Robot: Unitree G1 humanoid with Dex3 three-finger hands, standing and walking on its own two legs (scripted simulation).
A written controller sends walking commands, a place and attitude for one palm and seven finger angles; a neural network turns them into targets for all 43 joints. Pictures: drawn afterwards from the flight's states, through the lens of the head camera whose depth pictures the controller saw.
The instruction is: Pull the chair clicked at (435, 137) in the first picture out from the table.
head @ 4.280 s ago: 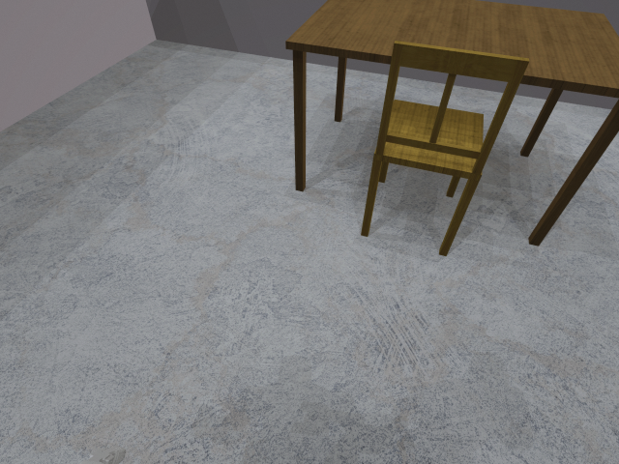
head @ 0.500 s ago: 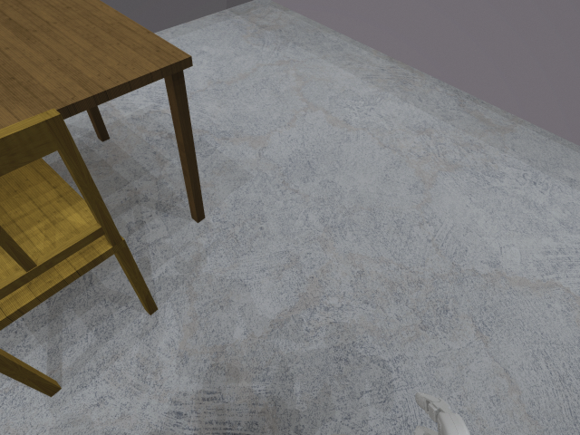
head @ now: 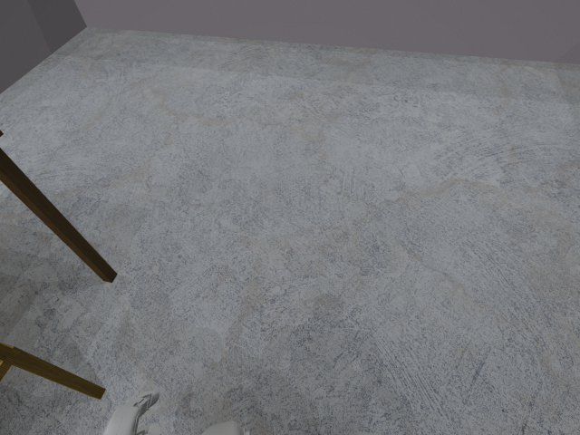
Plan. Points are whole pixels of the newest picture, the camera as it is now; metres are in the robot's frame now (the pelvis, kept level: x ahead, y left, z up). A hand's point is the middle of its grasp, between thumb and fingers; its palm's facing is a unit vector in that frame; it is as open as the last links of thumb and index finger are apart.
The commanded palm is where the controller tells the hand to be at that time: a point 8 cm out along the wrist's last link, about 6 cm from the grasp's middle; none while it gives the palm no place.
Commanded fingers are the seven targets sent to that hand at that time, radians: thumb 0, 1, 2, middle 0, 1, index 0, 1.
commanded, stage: walk to a spot facing it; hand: left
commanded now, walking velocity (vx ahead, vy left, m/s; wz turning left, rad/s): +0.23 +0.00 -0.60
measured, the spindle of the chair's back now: out of the picture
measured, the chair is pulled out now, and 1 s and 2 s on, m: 0.00 0.00 0.00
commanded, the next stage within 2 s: turn to face it in 0.82 s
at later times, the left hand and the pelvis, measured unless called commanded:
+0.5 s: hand out of the picture +0.14 +0.25 -0.17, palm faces -0.21 -0.97 -0.16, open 7.4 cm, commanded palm none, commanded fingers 0.00 0.90 0.90 -0.20 -0.30 -0.20 -0.30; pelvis +0.07 +0.05 +0.02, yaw -18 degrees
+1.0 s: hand (266, 298) +0.37 +0.06 -0.15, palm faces -0.56 -0.79 -0.25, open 7.4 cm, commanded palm none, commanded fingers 0.00 0.90 0.90 -0.20 -0.30 -0.20 -0.30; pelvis +0.14 -0.01 +0.00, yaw -34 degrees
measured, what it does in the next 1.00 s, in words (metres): walks ahead, turning right: left foot, then right foot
